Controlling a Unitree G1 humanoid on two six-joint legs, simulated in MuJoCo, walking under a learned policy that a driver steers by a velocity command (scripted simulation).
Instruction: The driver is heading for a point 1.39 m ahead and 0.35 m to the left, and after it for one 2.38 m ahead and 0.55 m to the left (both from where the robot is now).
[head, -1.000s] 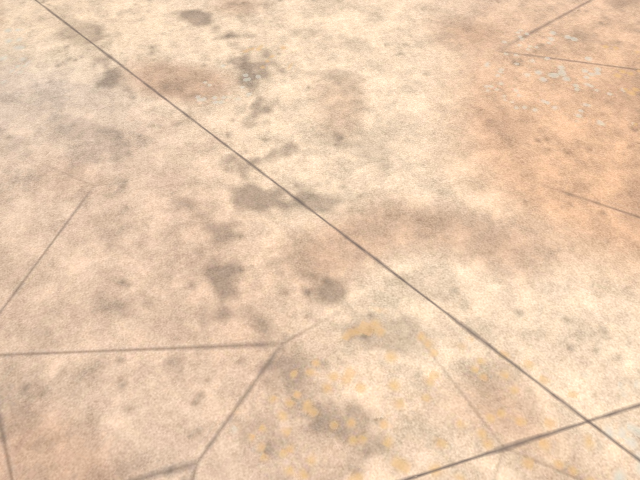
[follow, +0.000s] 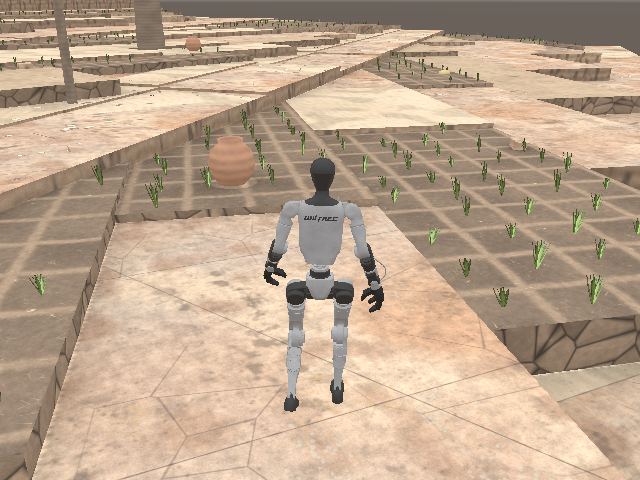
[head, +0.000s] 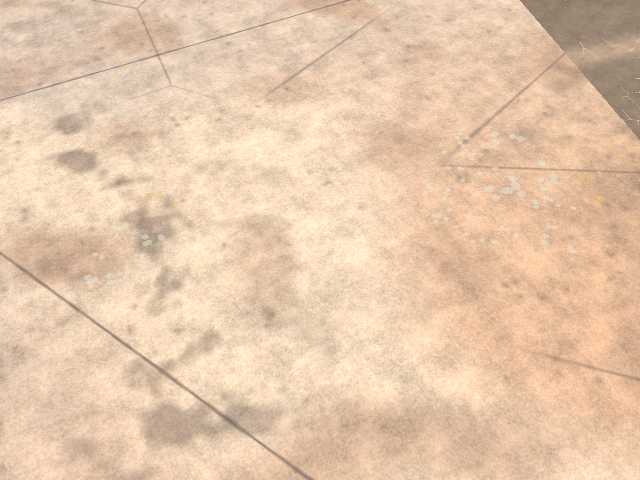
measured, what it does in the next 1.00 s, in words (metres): walks ahead, turning left: left foot, then right foot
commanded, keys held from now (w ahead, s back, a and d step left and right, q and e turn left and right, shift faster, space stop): w+q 0.62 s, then w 0.38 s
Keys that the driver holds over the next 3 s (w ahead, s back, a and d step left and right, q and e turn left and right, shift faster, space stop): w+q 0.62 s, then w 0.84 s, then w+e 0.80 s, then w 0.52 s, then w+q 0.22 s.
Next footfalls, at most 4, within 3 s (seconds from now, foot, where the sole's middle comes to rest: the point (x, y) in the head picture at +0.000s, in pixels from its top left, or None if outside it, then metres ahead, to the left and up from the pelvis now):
0.44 left None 0.38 0.17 -0.77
0.94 right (302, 366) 0.72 0.07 -0.77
1.46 left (161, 308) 0.89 0.41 -0.77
2.00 right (226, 200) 1.25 0.27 -0.77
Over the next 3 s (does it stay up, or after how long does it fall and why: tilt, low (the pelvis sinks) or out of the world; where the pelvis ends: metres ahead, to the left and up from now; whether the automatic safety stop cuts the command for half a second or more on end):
stays up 1.63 0.36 -0.01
